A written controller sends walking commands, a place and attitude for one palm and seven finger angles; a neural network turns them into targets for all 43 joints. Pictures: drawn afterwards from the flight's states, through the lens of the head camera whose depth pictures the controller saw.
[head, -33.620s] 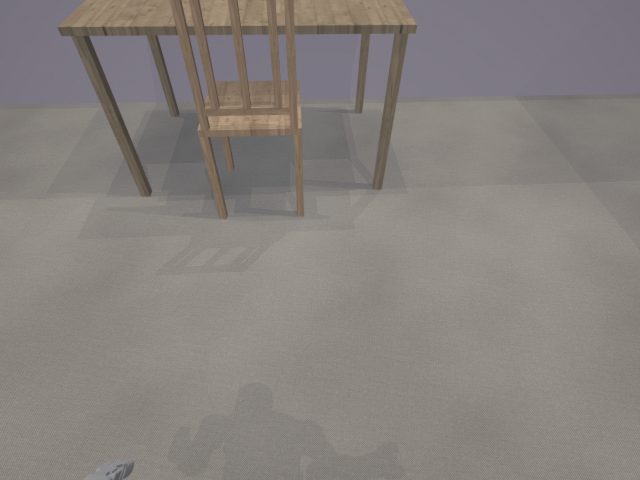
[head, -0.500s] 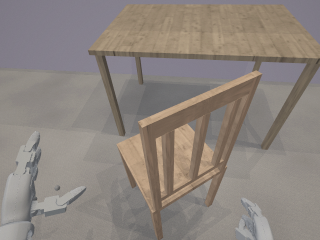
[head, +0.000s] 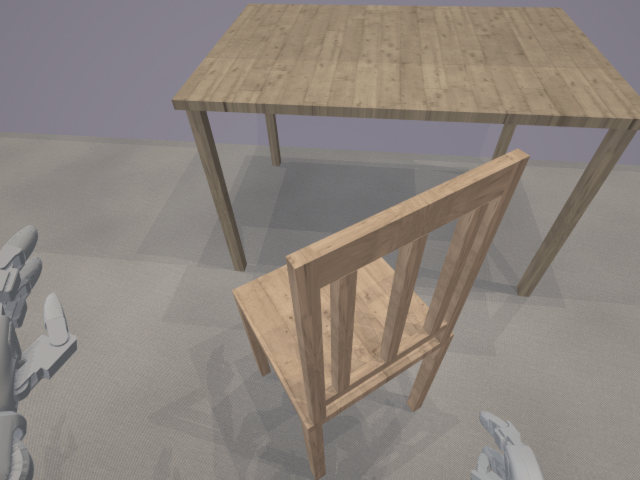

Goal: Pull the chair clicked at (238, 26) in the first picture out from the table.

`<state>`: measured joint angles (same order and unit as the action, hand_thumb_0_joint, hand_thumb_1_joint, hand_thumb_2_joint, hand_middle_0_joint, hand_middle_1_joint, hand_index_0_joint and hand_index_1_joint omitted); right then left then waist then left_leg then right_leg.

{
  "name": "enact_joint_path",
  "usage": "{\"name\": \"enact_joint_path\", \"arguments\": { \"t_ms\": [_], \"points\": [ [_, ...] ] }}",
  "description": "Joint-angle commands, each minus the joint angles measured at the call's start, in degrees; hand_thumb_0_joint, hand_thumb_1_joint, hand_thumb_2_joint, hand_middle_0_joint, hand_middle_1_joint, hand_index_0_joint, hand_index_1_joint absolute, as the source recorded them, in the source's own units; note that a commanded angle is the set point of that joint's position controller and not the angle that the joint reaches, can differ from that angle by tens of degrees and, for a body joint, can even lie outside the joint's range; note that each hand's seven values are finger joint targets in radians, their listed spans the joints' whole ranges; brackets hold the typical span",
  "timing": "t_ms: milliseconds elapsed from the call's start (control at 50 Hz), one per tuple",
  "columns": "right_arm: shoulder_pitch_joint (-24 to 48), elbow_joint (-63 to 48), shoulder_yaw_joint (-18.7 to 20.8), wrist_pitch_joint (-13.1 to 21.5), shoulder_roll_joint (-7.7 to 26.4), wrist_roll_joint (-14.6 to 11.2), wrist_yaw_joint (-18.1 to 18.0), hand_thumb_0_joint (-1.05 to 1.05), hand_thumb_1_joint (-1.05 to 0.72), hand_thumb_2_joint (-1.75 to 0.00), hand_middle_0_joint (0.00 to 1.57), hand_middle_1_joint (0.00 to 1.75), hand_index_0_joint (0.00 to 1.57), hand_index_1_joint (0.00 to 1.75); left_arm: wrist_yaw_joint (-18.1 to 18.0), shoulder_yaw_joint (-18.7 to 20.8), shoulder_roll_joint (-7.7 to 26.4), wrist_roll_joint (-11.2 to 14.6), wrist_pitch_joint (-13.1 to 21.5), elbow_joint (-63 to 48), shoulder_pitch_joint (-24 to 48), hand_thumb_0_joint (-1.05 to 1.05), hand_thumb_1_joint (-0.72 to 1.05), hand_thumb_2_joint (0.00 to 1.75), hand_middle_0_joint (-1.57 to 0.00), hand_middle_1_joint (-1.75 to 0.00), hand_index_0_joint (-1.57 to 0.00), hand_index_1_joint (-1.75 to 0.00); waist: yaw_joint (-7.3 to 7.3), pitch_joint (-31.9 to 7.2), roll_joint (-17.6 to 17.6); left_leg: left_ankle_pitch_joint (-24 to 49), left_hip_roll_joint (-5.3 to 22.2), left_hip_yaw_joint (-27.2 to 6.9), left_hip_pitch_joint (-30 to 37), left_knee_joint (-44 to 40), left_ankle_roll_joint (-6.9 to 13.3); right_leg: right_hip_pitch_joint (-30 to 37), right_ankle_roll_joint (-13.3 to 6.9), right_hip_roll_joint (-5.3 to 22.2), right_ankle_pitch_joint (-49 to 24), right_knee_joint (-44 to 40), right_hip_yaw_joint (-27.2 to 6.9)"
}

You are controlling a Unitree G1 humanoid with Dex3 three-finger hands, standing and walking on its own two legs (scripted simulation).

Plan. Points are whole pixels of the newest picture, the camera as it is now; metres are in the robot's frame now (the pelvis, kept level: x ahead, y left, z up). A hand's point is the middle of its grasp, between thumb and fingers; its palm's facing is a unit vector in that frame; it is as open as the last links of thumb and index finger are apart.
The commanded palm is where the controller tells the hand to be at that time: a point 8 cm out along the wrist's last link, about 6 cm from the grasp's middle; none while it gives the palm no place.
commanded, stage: draw the hand back to the body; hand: left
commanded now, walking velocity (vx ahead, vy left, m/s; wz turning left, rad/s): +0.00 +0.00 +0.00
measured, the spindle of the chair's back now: (398, 306) +0.40 -0.07 -0.06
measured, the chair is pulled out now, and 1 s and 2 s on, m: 0.45 0.45 0.45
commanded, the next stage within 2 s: step back with the hand held close in 0.16 s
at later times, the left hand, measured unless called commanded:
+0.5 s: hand (83, 338) +0.20 +0.26 +0.15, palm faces +0.37 -0.77 -0.52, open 7.4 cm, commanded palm +0.14 +0.30 +0.18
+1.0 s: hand (49, 429) +0.12 +0.25 +0.14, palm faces +0.40 -0.76 -0.51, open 7.4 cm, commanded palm +0.06 +0.29 +0.18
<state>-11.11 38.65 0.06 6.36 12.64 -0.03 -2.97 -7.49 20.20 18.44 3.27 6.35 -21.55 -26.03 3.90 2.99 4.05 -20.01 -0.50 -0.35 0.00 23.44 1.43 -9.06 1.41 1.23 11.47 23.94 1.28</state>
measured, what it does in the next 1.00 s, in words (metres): shifts its weight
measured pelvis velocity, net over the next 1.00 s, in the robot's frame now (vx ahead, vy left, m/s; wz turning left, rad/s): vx -0.08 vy -0.01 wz -0.01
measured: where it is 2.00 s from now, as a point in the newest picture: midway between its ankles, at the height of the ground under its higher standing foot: outside the picture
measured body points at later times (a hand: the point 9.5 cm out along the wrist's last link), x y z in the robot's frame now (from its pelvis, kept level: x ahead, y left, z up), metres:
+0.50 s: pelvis -0.01 +0.00 +0.00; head +0.02 -0.03 +0.45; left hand +0.17 +0.30 +0.18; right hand +0.17 -0.23 -0.10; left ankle -0.08 +0.10 -0.74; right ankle +0.02 -0.14 -0.74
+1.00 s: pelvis -0.08 -0.01 -0.01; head -0.06 -0.03 +0.44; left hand +0.09 +0.29 +0.16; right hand +0.08 -0.26 -0.10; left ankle -0.08 +0.10 -0.74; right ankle +0.02 -0.14 -0.74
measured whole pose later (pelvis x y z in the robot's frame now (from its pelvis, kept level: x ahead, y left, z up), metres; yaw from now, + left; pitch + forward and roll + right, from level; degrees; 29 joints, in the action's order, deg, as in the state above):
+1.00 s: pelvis -0.08 -0.01 -0.01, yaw -1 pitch +2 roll +0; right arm -11.2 33.7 2.4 -0.7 13.6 -1.1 -5.3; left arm -9.9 20.9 21.2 1.5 7.3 -25.6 -33.6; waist 0.1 -0.1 2.7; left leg -16.8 -0.4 0.3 -17.0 32.1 1.2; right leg -22.8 0.7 1.0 5.1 25.4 0.7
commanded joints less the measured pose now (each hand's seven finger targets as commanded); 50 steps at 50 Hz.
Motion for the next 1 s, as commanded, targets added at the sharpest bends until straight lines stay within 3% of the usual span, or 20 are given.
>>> {"name": "enact_joint_path", "arguments": {
  "t_ms": [0,60,100,200,240,260,280,300,340,360,400,460,540,600,720,760,840,860,920,980],
  "points": [
    [6.0,-9.5,2.2,4.2,6.5,0.4,-0.8,0.0,-0.9,-0.9,0.2,0.3,0.2,0.3,-1.7,7.9,13.5,-0.6,3.8,-16.9,4.6,0.0,0.9,0.9,-0.2,-0.3,-0.2,-0.3,0.78,-9.3,2.8,29.2,2.2,-1.1,-6.4,-2.9,-1.4,11.3,-3.3,-0.2,-13.9,-0.5,-0.4],
    [6.1,-9.2,1.8,4.8,6.3,0.4,-0.7,0.0,-0.9,-0.9,0.2,0.3,0.2,0.3,-2.0,7.8,13.5,-0.9,3.2,-18.1,4.3,0.0,0.9,0.9,-0.2,-0.3,-0.2,-0.3,0.78,-8.9,4.7,32.7,2.3,-1.4,-6.3,-2.6,-2.2,11.6,-3.3,-0.5,-15.5,-0.4,-0.4],
    [5.7,-8.7,1.9,4.9,6.1,0.4,-0.7,0.0,-0.9,-0.9,0.2,0.3,0.2,0.3,-2.1,7.4,12.7,-1.0,3.0,-16.9,3.6,0.0,0.9,0.9,-0.2,-0.3,-0.2,-0.3,0.51,-7.8,3.4,32.7,2.4,-1.1,-5.9,-2.7,-2.1,10.8,-3.3,-0.5,-15.5,-0.5,-0.3],
    [6.3,-8.6,2.2,3.4,6.0,0.2,-0.7,0.0,-0.9,-0.9,0.2,0.3,0.2,0.3,-1.3,6.3,10.3,-0.4,2.6,-11.8,3.5,0.0,0.9,0.9,-0.2,-0.3,-0.2,-0.3,0.11,-2.7,-1.2,25.5,2.4,-0.3,-8.2,-4.1,-1.2,8.7,-3.3,-0.9,-11.4,-1.3,0.0],
    [6.3,-8.7,2.3,3.1,6.1,0.2,-0.7,0.0,-0.9,-0.9,0.2,0.3,0.2,0.3,-1.1,6.5,10.4,-0.3,2.8,-11.2,3.5,0.0,0.9,0.9,-0.2,-0.3,-0.2,-0.3,0.24,-3.4,-1.6,23.9,2.2,0.0,-8.2,-4.2,-0.8,8.9,-3.3,-0.9,-10.9,-1.5,0.0],
    [6.8,-9.5,1.9,3.3,6.4,0.2,-0.5,0.0,-0.9,-0.9,0.2,0.3,0.2,0.3,-0.7,4.5,9.4,-0.3,3.1,-14.4,5.1,0.0,0.9,0.9,-0.2,-0.3,-0.2,-0.3,0.13,-3.5,-0.3,23.6,2.1,-0.5,-8.2,-4.4,-0.9,9.0,-3.3,-0.9,-10.3,-1.6,-0.3],
    [6.5,-11.7,2.0,2.3,7.6,-0.6,-1.0,0.0,-0.9,-0.9,0.2,0.3,0.2,0.3,-1.4,14.1,19.7,-0.4,5.6,-17.4,12.7,0.0,0.9,0.9,-0.2,-0.3,-0.2,-0.3,-2.56,0.2,3.8,15.5,3.9,-0.7,-11.0,-4.5,0.2,3.4,-3.9,2.2,-14.2,-4.0,-7.7],
    [6.5,-10.6,1.8,1.7,6.2,-0.2,-1.4,0.0,-0.9,-0.9,0.2,0.3,0.2,0.3,-1.1,11.3,15.6,-0.5,6.0,-13.2,8.1,0.0,0.9,0.9,-0.2,-0.3,-0.2,-0.3,-2.58,-0.3,2.6,13.4,3.6,-1.5,-11.9,-4.5,0.1,4.0,-4.2,3.2,-15.1,-3.9,-7.1],
    [6.5,-11.4,2.0,0.6,6.5,0.0,-1.4,0.0,-0.9,-0.9,0.2,0.3,0.2,0.3,-0.7,8.5,12.2,-0.7,5.4,-11.6,2.2,0.0,0.9,0.9,-0.2,-0.3,-0.2,-0.3,-2.7,-2.6,0.4,16.2,3.6,-1.2,-10.4,-4.3,0.0,4.2,-3.7,3.2,-17.5,-3.4,-6.9],
    [7.0,-12.0,2.1,0.3,6.7,0.1,-1.5,0.0,-0.9,-0.9,0.2,0.3,0.2,0.3,-0.6,8.5,12.3,-0.8,5.6,-12.8,1.4,0.0,0.9,0.9,-0.2,-0.3,-0.2,-0.3,-2.58,-4.3,1.7,19.1,3.8,-1.3,-10.3,-4.3,-0.1,5.4,-3.7,3.2,-19.8,-2.2,-6.2],
    [6.7,-12.6,2.7,-1.0,6.6,0.2,-1.6,0.0,-0.9,-0.9,0.2,0.3,0.2,0.3,-0.6,7.9,11.1,-0.9,5.1,-11.5,-3.4,0.0,0.9,0.9,-0.2,-0.3,-0.2,-0.3,-2.67,-8.2,0.3,25.3,4.7,-1.1,-9.1,-3.5,-0.1,6.3,-3.0,3.2,-22.9,-0.3,-4.7],
    [7.4,-13.5,3.4,-2.4,6.5,0.0,-1.8,0.0,-0.9,-0.9,0.2,0.3,0.2,0.3,-0.9,9.7,12.8,-1.0,4.8,-13.5,-7.6,0.0,0.9,0.9,-0.2,-0.3,-0.2,-0.3,-2.31,-13.5,0.5,34.7,5.6,-1.3,-7.5,-1.9,-0.4,7.2,-2.5,3.6,-28.3,2.9,-3.5],
    [7.4,-14.3,4.2,-3.5,5.8,-0.5,-2.2,0.0,-0.9,-0.9,0.2,0.3,0.2,0.3,-1.5,11.4,14.5,-0.9,4.6,-16.5,-9.2,0.0,0.9,0.9,-0.2,-0.3,-0.2,-0.3,-2.57,-15.0,-0.8,36.9,6.4,-1.3,-9.1,-0.3,-0.4,5.7,-2.2,3.8,-29.3,5.3,-3.8],
    [7.4,-14.3,4.4,-3.8,5.7,-0.8,-2.6,0.0,-0.9,-0.9,0.2,0.3,0.2,0.3,-2.0,11.7,14.8,-0.7,4.5,-17.4,-8.7,0.0,0.9,0.9,-0.2,-0.3,-0.2,-0.3,-2.74,-13.9,-0.2,34.9,6.7,-1.8,-11.2,-0.5,-0.2,4.0,-1.9,3.6,-25.2,6.6,-3.5],
    [6.8,-13.8,4.7,-4.2,6.2,-0.8,-3.1,0.0,-0.9,-0.9,0.2,0.3,0.2,0.3,-2.8,10.2,13.3,-0.9,3.6,-14.2,-7.7,0.0,0.9,0.9,-0.2,-0.3,-0.2,-0.3,-3.46,-9.6,-2.4,14.1,5.4,-2.2,-19.5,-0.8,0.8,2.3,-1.9,3.9,-16.6,3.9,-5.8],
    [6.7,-13.8,4.7,-4.2,6.3,-0.8,-3.1,0.0,-0.9,-0.9,0.2,0.3,0.2,0.3,-3.2,10.1,13.6,-1.1,3.5,-14.3,-7.1,0.0,0.9,0.9,-0.2,-0.3,-0.2,-0.3,-3.56,-8.8,-4.2,7.3,4.1,-2.0,-20.9,0.3,0.8,0.9,-2.4,4.8,-11.4,0.9,-7.6],
    [5.7,-14.0,4.4,-4.3,6.1,-0.7,-2.8,0.0,-0.9,-0.9,0.2,0.3,0.2,0.3,-3.7,9.2,13.7,-1.6,3.4,-13.9,-5.8,0.0,0.9,0.9,-0.2,-0.3,-0.2,-0.3,-3.81,-7.2,-9.2,-2.9,1.7,-1.6,-21.4,3.7,1.2,-5.7,-3.1,6.6,7.4,-7.0,-10.8],
    [5.9,-13.8,4.4,-4.3,6.0,-0.7,-2.9,0.0,-0.9,-0.9,0.2,0.3,0.2,0.3,-4.0,10.2,15.3,-1.8,3.6,-14.4,-5.2,0.0,0.9,0.9,-0.2,-0.3,-0.2,-0.3,-3.74,-7.1,-8.8,-3.0,1.7,-1.4,-21.1,4.1,1.2,-6.7,-3.3,7.0,9.5,-8.1,-11.0],
    [5.2,-14.2,4.3,-4.0,6.1,-0.6,-2.8,0.0,-0.9,-0.9,0.2,0.3,0.2,0.3,-4.3,9.8,15.1,-2.0,4.3,-15.6,-5.6,0.0,0.9,0.9,-0.2,-0.3,-0.2,-0.3,-3.92,-8.0,-6.9,-4.0,2.1,-2.2,-21.2,3.3,1.7,-7.7,-2.9,6.1,14.3,-8.3,-9.5],
    [5.2,-14.8,4.0,-3.5,6.9,-0.7,-3.0,0.0,-0.9,-0.9,0.2,0.3,0.2,0.3,-4.7,10.2,15.5,-2.4,5.3,-18.6,-5.4,0.0,0.9,0.9,-0.2,-0.3,-0.2,-0.3,-4.11,-7.6,1.0,-9.0,4.9,-4.9,-26.8,-2.8,2.9,-3.7,-1.9,3.0,13.2,-2.9,-6.3]
  ]
}}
